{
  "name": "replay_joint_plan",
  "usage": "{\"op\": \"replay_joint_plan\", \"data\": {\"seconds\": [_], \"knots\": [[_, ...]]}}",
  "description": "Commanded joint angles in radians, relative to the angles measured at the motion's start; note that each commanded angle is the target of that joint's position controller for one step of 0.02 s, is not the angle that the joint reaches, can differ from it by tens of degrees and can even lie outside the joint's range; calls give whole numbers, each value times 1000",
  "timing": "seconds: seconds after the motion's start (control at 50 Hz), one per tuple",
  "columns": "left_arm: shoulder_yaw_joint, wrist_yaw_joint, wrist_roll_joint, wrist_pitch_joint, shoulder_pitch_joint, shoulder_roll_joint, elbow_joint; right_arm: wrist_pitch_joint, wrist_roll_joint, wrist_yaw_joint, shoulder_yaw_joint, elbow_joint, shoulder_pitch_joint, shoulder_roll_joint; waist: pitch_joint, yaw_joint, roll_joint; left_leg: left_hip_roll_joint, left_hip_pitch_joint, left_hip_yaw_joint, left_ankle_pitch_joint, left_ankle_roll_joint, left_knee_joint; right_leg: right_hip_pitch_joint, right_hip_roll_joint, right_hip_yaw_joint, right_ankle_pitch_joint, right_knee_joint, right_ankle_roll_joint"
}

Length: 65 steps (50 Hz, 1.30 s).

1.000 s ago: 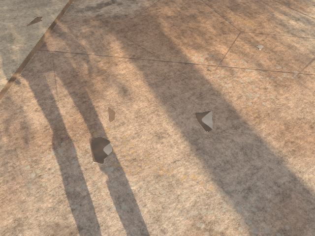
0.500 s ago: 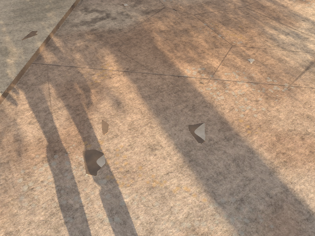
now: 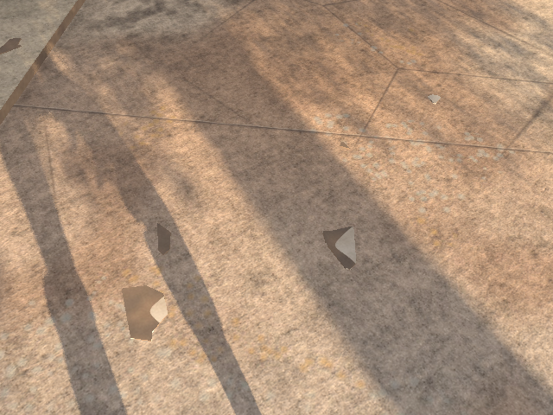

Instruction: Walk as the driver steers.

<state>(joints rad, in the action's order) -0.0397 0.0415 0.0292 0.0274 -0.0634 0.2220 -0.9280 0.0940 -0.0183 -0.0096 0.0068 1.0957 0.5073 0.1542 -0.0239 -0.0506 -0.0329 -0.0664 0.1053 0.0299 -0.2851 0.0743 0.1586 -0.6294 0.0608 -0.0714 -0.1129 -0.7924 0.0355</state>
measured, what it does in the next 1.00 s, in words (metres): walks ahead: right foot, then left foot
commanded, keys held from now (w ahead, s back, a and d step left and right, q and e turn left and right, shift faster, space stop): w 0.64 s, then w+e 0.36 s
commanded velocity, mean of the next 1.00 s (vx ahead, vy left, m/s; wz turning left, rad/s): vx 0.49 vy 0.00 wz -0.11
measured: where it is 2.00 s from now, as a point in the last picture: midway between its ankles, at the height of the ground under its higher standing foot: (317, 230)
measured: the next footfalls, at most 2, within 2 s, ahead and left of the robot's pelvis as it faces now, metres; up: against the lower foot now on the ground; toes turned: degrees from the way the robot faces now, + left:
right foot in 0.14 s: +0.26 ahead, -0.09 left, +0.00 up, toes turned -4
left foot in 0.68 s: +0.57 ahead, +0.08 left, +0.00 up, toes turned +4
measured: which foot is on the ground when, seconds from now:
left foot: down 0.00-0.16, up 0.18-0.66, down 0.68-1.00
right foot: up 0.00-0.12, down 0.14-0.70, up 0.72-1.00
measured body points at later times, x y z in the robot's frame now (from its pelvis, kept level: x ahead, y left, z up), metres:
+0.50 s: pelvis +0.29 -0.03 +0.00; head +0.31 -0.04 +0.45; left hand +0.22 +0.20 -0.14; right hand +0.42 -0.26 -0.13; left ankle +0.44 +0.12 -0.68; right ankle +0.22 -0.09 -0.74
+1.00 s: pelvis +0.57 +0.01 +0.00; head +0.59 +0.01 +0.45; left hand +0.69 +0.25 -0.14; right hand +0.52 -0.23 -0.14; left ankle +0.53 +0.08 -0.74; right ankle +0.65 -0.15 -0.66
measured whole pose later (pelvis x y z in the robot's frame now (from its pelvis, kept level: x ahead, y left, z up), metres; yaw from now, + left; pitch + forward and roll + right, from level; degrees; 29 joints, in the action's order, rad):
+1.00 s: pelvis +0.57 +0.01 +0.00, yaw -8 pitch +0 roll +1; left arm -0.07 0.03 0.03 0.01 -0.19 0.22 -0.94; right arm 0.11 -0.02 -0.01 0.05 1.03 0.38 0.19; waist -0.05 -0.01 -0.04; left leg -0.04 -0.03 0.22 -0.23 0.08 0.26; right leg -0.65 0.10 0.00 -0.10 -1.01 0.07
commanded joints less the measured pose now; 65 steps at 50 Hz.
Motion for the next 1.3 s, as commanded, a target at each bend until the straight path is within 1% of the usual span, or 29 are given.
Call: {"op": "replay_joint_plan", "data": {"seconds": [0.02, 0.08, 0.12, 0.14, 0.16, 0.18, 0.22, 0.26, 0.32, 0.38, 0.48, 0.58, 0.64, 0.68, 0.7, 0.72, 0.74, 0.76, 0.78, 0.82, 0.92, 1.1, 1.16, 1.2, 1.22, 1.24, 1.26, 1.28, 1.3], "knots": [[7, -3, -9, 13, 163, 27, 107, 10, -1, -8, 22, -9, 54, 146, -124, -2, 139, 247, -83, -93, 593, 106, -27, 11, -42, -56, 42, 143, 19], [-6, -19, -10, 21, 78, 60, 96, 12, 0, -12, 27, -7, 12, 170, -74, 59, 139, 271, -31, -62, 913, 85, 94, 172, -90, -65, 3, 207, 80], [-32, -36, -10, 35, -189, 102, 11, 4, 0, -14, 35, -11, -22, 192, 67, 172, 122, 249, -37, -30, 1035, 57, 403, 450, -134, -65, 0, 282, 120], [-51, -47, 7, 43, -345, 147, -34, 3, 4, -10, 32, -22, -26, 183, 153, 229, 89, 213, -199, -15, 801, 46, 640, 689, -36, 38, -56, 302, 151], [-75, -52, 31, 44, -448, 246, -42, 1, 27, 2, 13, -51, 52, 79, 286, 194, -104, 77, -497, 37, 193, 12, 1024, 941, 265, 474, -242, 352, 245], [-75, -36, 2, 32, -394, 238, -43, -1, 21, 7, 32, -41, 73, 117, 320, 162, -129, -20, -663, -76, -209, 20, 1227, 937, 349, 820, -305, 531, 321], [-45, -29, -24, 40, -187, 114, -10, 1, 0, 12, 43, -91, -101, 148, 36, 94, 10, 102, -725, -91, -29, 34, 1175, 628, 271, 538, -330, 599, 259], [-23, -34, -17, 58, -170, 45, -33, -13, -17, 19, 43, -93, -117, 112, -30, 32, 16, 152, -626, -88, 18, 23, 1064, 455, 186, 364, -133, 638, 201], [-17, -39, -15, 81, -251, 52, -73, -43, -24, 32, 41, -98, -120, 80, -29, 6, 1, 165, -604, -59, 39, -3, 986, 416, 146, 246, 42, 657, 194], [-18, -40, -18, 84, -309, 78, -88, -55, -23, 38, 42, -152, -264, 96, -70, 25, -1, 187, -720, -25, 142, -32, 868, 448, 125, 190, 74, 695, 189], [-8, -42, -21, 82, -405, 72, -107, -50, -6, 44, 28, -222, -472, 80, -84, 82, -14, 156, -729, 34, 299, -51, 578, 533, 90, 115, 260, 681, 149], [-6, -56, -7, 75, -481, 80, -139, -41, -4, 40, 27, -269, -585, 94, -90, 115, -28, 117, -744, 55, 264, -17, 442, 720, 138, 111, 413, 619, 159], [-12, -65, 0, 71, -444, 103, -140, -27, -4, 30, 40, -259, -509, 119, -49, 59, -44, 62, -599, 73, 140, 33, 379, 769, 157, 88, 711, 483, 140], [-11, -61, -8, 66, -416, 106, -135, -8, -16, 12, 67, -172, -226, 166, 92, -62, -20, 43, -235, 58, 176, 80, 286, 663, 111, 68, 735, 163, 111], [1, -55, -22, 70, -404, 71, -96, -1, -44, -2, 92, -140, -43, 253, 225, -118, 67, 266, 43, -175, 104, 130, 283, 443, 58, 42, 385, -129, 96], [16, -49, -64, 63, -545, -29, -93, -8, -47, 5, 111, -138, -25, 324, 349, -46, 287, 544, 281, -639, 66, 268, 180, 92, -126, 7, -416, -484, 58], [-17, -58, -34, 53, -453, 95, -103, -20, -13, 13, 100, -153, -103, 253, 259, -43, 74, 483, 164, -617, -28, 222, 130, 27, -70, 129, -358, -536, 75], [-21, -53, -31, 57, -369, 83, -73, -17, -6, 16, 81, -169, -214, 195, 111, -4, 70, 447, 2, -450, -7, 181, 88, 16, -31, 134, -256, -497, 77], [-19, -50, -28, 56, -340, 58, -69, -8, -9, 19, 69, -171, -263, 146, 39, 20, 48, 404, -114, -340, 80, 145, 46, 47, 3, 130, -197, -451, 74], [-22, -36, -2, 29, -352, 27, -74, 5, -2, 8, 54, -150, -264, 99, -8, 65, 86, 335, -235, -175, 174, 85, 10, 115, 30, 122, -158, -394, 58], [-28, -13, 1, -12, -238, 3, -16, 31, 4, -1, 59, -120, -172, 130, -41, 80, 95, 310, -237, -1, 339, 62, -20, 4, 48, 86, -39, -337, 35], [-6, 10, 2, -5, 65, 1, 116, 21, -1, -21, 58, -86, -47, 158, -92, 18, 97, 316, -77, 181, 584, 42, 15, 6, 0, -58, 96, 111, 61], [-18, 7, 6, -5, 28, 28, 119, 5, -6, -32, 66, -86, -54, 187, -52, 54, 127, 337, 11, 228, 934, 35, 156, 96, -65, -101, -29, 150, 118], [-36, 0, 8, -3, -105, 60, 85, -13, -10, -34, 76, -97, -75, 218, 26, 112, 144, 345, 26, 242, 1091, 38, 388, 238, -132, -117, -133, 173, 166], [-52, -7, 11, 5, -222, 86, 51, -22, -6, -28, 80, -108, -86, 230, 91, 163, 124, 339, -36, 248, 1002, 27, 585, 395, -158, -99, -126, 245, 194], [-81, -20, 25, 10, -356, 162, 19, -23, -2, -21, 79, -137, -104, 223, 173, 229, 38, 308, -230, 254, 714, -5, 883, 620, -50, 81, -195, 328, 245], [-106, -29, 22, 6, -321, 272, 38, -18, 7, 5, 58, -210, -68, 100, 231, 136, -203, 86, -705, 196, -256, -67, 1257, 920, 251, 625, -171, 394, 406], [-104, -30, -6, -9, -355, 267, 41, -3, 3, 11, 72, -249, -211, 184, 242, 183, -36, 63, -835, -36, -230, -61, 1321, 914, 269, 782, -202, 514, 409], [-94, -39, -11, -11, -286, 234, 39, 12, 14, 16, 67, -277, -273, 174, 100, 148, -5, 126, -895, -56, -108, -51, 1263, 802, 258, 627, -143, 539, 370]]}}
